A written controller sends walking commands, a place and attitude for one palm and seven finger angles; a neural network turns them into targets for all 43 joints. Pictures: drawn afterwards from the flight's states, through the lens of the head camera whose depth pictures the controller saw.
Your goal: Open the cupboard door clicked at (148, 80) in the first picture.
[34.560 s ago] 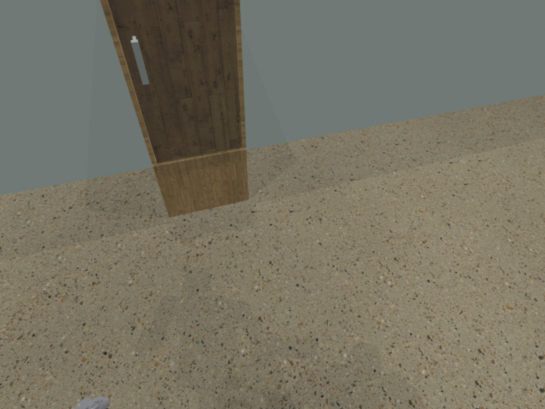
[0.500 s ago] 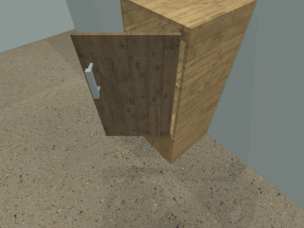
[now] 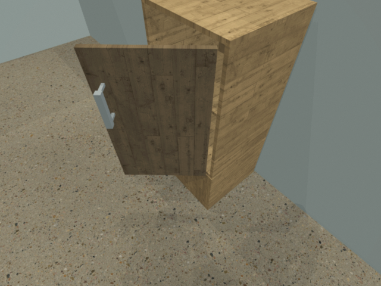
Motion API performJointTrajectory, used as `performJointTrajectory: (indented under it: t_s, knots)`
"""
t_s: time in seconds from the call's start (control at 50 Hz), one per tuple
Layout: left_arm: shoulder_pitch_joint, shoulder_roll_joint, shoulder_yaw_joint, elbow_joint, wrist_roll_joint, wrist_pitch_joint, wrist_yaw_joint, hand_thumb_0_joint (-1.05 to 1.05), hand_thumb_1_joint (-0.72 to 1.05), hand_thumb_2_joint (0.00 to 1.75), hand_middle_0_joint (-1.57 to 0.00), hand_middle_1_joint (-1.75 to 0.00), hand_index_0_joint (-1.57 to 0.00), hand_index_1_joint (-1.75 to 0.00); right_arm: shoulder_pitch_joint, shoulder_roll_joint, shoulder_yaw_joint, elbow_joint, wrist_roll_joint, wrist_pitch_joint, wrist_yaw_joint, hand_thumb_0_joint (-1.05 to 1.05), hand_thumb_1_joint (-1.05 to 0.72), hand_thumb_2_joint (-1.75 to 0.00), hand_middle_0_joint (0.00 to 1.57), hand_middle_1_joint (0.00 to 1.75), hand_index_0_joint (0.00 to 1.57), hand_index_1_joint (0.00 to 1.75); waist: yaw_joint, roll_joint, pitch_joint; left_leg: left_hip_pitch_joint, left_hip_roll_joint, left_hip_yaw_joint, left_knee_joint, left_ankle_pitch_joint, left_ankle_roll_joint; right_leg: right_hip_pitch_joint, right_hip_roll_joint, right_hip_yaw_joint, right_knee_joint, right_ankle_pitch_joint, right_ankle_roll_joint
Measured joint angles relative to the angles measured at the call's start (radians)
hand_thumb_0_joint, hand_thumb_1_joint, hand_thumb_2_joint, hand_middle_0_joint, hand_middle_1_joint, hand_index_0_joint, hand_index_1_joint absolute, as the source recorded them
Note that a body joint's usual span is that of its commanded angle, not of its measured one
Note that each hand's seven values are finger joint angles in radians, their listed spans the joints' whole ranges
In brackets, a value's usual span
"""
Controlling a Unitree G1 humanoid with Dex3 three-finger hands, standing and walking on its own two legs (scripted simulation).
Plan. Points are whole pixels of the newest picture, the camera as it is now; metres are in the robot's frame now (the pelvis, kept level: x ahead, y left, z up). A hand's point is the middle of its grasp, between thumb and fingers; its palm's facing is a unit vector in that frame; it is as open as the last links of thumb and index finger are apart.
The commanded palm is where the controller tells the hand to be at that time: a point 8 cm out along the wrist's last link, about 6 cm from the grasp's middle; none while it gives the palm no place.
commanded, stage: shuffle to correct the standing spot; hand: left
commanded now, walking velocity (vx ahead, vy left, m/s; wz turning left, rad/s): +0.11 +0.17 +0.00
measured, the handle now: (106, 106) +0.58 +0.29 +0.02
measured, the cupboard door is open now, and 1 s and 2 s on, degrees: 49 49 49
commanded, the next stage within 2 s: come to a stop and stand still in 0.26 s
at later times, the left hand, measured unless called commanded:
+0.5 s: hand out of the picture +0.02 +0.24 -0.18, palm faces +0.05 -0.98 -0.21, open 7.4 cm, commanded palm none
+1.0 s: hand out of the picture +0.08 +0.20 -0.17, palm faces +0.03 -0.98 -0.21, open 7.2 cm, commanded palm none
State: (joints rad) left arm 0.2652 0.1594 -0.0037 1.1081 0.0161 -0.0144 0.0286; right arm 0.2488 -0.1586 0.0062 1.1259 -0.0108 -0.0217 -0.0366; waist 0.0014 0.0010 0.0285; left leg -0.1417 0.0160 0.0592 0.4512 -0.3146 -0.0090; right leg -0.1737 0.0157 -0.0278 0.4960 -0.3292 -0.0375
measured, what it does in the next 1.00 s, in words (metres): steps on the spot: left foot, then right foot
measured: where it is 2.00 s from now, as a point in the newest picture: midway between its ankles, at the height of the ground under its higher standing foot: outside the picture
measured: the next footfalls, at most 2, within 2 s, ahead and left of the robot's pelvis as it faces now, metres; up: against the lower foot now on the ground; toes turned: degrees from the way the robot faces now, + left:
left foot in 0.32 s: +0.07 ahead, +0.14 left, +0.00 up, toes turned +5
right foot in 0.66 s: +0.08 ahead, -0.07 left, +0.00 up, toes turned -1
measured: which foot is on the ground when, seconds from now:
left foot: down 0.00-0.12, up 0.14-0.30, down 0.32-1.00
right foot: down 0.00-0.34, up 0.36-0.64, down 0.66-1.00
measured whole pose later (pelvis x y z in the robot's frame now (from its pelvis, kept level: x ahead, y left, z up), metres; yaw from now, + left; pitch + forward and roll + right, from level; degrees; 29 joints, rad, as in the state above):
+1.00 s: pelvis +0.06 +0.02 +0.00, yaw +1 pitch +0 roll +1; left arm 0.25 0.17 0.00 1.10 0.01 -0.01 0.03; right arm 0.28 -0.13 0.00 1.15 -0.01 -0.02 -0.03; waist -0.01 -0.02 0.02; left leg -0.14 0.02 0.11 0.42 -0.28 0.00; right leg -0.18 0.01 -0.05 0.46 -0.28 -0.04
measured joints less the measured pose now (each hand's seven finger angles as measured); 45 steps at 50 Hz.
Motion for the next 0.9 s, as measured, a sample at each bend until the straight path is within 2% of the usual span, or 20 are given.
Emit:
performJointTrajectory:
  t_s: [0.12, 0.18, 0.24, 0.28, 0.32, 0.34, 0.36, 0.4, 0.42, 0.48, 0.54, 0.6, 0.66, 0.72, 0.78, 0.9]
  knots:
    - [0.004, -0.002, 0.009, -0.018, 0.004, -0.003, -0.003, 0.0, 0.92, 0.9, -0.2, -0.3, -0.2, -0.3, 0.018, -0.005, -0.002, -0.007, -0.002, 0.011, 0.008, 0.0, -0.91, -0.9, 0.19, 0.3, 0.2, 0.3, 0.004, 0.01, -0.006, -0.017, 0.011, -0.012, 0.052, -0.03, -0.004, 0.005, 0.009, -0.014, 0.016, -0.019, -0.008]
    - [0.015, -0.007, 0.018, -0.029, 0.007, -0.004, -0.002, 0.0, 0.91, 0.9, -0.2, -0.3, -0.2, -0.3, 0.03, -0.01, -0.007, -0.012, -0.002, 0.027, 0.011, 0.0, -0.91, -0.9, 0.19, 0.3, 0.2, 0.3, 0.01, 0.012, -0.008, -0.059, 0.015, -0.003, 0.147, -0.086, 0.003, 0.015, 0.005, -0.031, 0.02, -0.032, -0.008]
    - [0.033, -0.011, 0.029, -0.042, 0.014, -0.005, 0.001, 0.0, 0.91, 0.9, -0.2, -0.3, -0.2, -0.3, 0.026, -0.013, -0.013, -0.024, -0.001, 0.038, 0.015, 0.0, -0.91, -0.9, 0.19, 0.3, 0.2, 0.3, 0.027, 0.0, 0.002, -0.123, 0.008, 0.005, 0.245, -0.144, 0.004, 0.029, -0.009, -0.035, 0.01, -0.033, 0.0]
    - [0.049, -0.009, 0.035, -0.045, 0.016, -0.002, 0.002, 0.0, 0.91, 0.9, -0.2, -0.3, -0.2, -0.3, 0.016, -0.014, -0.018, -0.041, 0.001, 0.038, 0.02, 0.0, -0.91, -0.9, 0.19, 0.3, 0.2, 0.3, 0.035, -0.016, 0.012, -0.145, 0.004, 0.013, 0.23, -0.127, 0.004, 0.036, -0.025, -0.029, 0.01, -0.035, 0.013]
    - [0.068, -0.003, 0.039, -0.043, 0.015, 0.009, -0.001, 0.0, 0.91, 0.9, -0.2, -0.3, -0.2, -0.3, 0.009, -0.016, -0.02, -0.062, 0.002, 0.028, 0.024, 0.0, -0.91, -0.9, 0.19, 0.3, 0.2, 0.3, 0.037, -0.032, 0.019, -0.133, 0.001, 0.025, 0.133, -0.038, 0.005, 0.033, -0.042, -0.019, 0.038, -0.053, 0.031]
    - [0.078, 0.002, 0.041, -0.04, 0.014, 0.016, -0.003, 0.0, 0.91, 0.9, -0.2, -0.3, -0.2, -0.3, 0.008, -0.017, -0.021, -0.073, 0.0, 0.02, 0.025, 0.0, -0.91, -0.9, 0.19, 0.3, 0.2, 0.3, 0.035, -0.04, 0.02, -0.125, -0.004, 0.037, 0.107, 0.036, 0.015, 0.023, -0.053, -0.013, 0.071, -0.073, 0.039]
    - [0.083, 0.007, 0.044, -0.035, 0.013, 0.027, -0.005, 0.0, 0.91, 0.9, -0.2, -0.3, -0.2, -0.3, 0.008, -0.015, -0.023, -0.082, -0.005, 0.014, 0.025, 0.0, -0.91, -0.9, 0.19, 0.3, 0.2, 0.3, 0.034, -0.052, 0.02, -0.127, -0.014, 0.051, 0.12, 0.048, 0.03, 0.002, -0.066, -0.008, 0.126, -0.1, 0.033]
    - [0.085, 0.013, 0.048, -0.027, 0.016, 0.051, -0.006, 0.0, 0.91, 0.9, -0.2, -0.3, -0.2, -0.3, 0.011, -0.012, -0.024, -0.103, -0.01, 0.01, 0.025, 0.0, -0.91, -0.9, 0.19, 0.3, 0.2, 0.3, 0.031, -0.058, 0.012, -0.126, -0.023, 0.074, 0.136, 0.014, 0.056, -0.078, -0.069, -0.001, 0.306, -0.202, 0.015]
    - [0.081, 0.015, 0.049, -0.025, 0.017, 0.058, -0.005, 0.0, 0.91, 0.9, -0.2, -0.3, -0.2, -0.3, 0.014, -0.009, -0.023, -0.11, -0.011, 0.009, 0.023, 0.0, -0.91, -0.9, 0.19, 0.3, 0.2, 0.3, 0.026, -0.056, 0.009, -0.119, -0.027, 0.081, 0.126, 0.005, 0.064, -0.119, -0.068, -0.003, 0.391, -0.215, 0.009]
    - [0.051, 0.021, 0.048, -0.033, 0.018, 0.055, -0.007, 0.0, 0.91, 0.9, -0.2, -0.3, -0.2, -0.3, 0.024, 0.008, -0.015, -0.109, -0.013, 0.005, 0.017, 0.0, -0.91, -0.9, 0.19, 0.3, 0.2, 0.3, 0.012, -0.049, 0.007, -0.095, -0.044, 0.083, 0.064, 0.029, 0.07, -0.205, -0.072, -0.013, 0.505, -0.149, 0.009]
    - [0.018, 0.017, 0.04, -0.054, 0.012, 0.041, -0.005, 0.0, 0.91, 0.9, -0.2, -0.3, -0.19, -0.3, 0.033, 0.018, -0.008, -0.085, -0.015, 0.002, 0.006, 0.01, -0.92, -0.9, 0.2, 0.3, 0.2, 0.3, 0.009, -0.039, 0.01, -0.073, -0.056, 0.075, 0.006, 0.057, 0.078, -0.218, -0.074, -0.015, 0.425, -0.094, 0.026]
    - [-0.011, 0.004, 0.03, -0.066, 0.007, 0.032, -0.001, 0.0, 0.91, 0.9, -0.2, -0.3, -0.19, -0.3, 0.038, 0.023, -0.004, -0.063, -0.015, 0.001, 0.003, 0.01, -0.93, -0.9, 0.2, 0.3, 0.2, 0.3, 0.003, -0.027, 0.016, -0.063, -0.056, 0.066, -0.009, 0.061, 0.075, -0.176, -0.07, -0.013, 0.263, -0.069, 0.037]
    - [-0.024, 0.011, 0.029, -0.065, 0.006, 0.024, 0.003, 0.0, 0.93, 0.9, -0.2, -0.3, -0.19, -0.3, 0.043, 0.032, -0.005, -0.046, -0.01, 0.006, 0.003, 0.01, -0.93, -0.9, 0.2, 0.3, 0.2, 0.3, -0.004, -0.033, 0.015, -0.068, -0.055, 0.068, 0.025, 0.034, 0.063, -0.101, -0.067, -0.003, 0.07, 0.042, 0.039]
    - [-0.032, 0.006, 0.02, -0.047, 0.004, 0.015, 0.006, 0.0, 0.94, 0.9, -0.2, -0.3, -0.19, -0.3, 0.034, 0.03, -0.01, -0.028, -0.002, 0.012, 0.004, 0.01, -0.93, -0.9, 0.2, 0.3, 0.2, 0.3, -0.014, -0.01, 0.016, -0.059, -0.027, 0.065, 0.041, 0.017, 0.039, -0.076, -0.04, -0.005, 0.044, 0.038, 0.03]
    - [-0.029, 0.009, 0.012, -0.037, 0.001, 0.01, 0.004, 0.0, 0.95, 0.9, -0.2, -0.3, -0.2, -0.3, 0.035, 0.03, -0.01, -0.017, -0.001, 0.01, 0.005, 0.01, -0.92, -0.9, 0.2, 0.3, 0.2, 0.3, -0.024, -0.005, 0.004, -0.041, -0.019, 0.061, 0.017, 0.021, 0.036, -0.059, -0.029, -0.01, 0.023, 0.035, 0.021]
    - [-0.029, 0.015, 0.007, -0.026, -0.003, 0.007, 0.006, 0.0, 0.95, 0.9, -0.2, -0.3, -0.2, -0.3, 0.036, 0.034, -0.004, 0.009, 0.0, 0.005, 0.006, 0.01, -0.92, -0.9, 0.2, 0.3, 0.2, 0.3, -0.017, -0.014, -0.008, -0.011, -0.007, 0.053, -0.017, 0.03, 0.023, -0.026, -0.015, -0.019, -0.015, 0.044, 0.009]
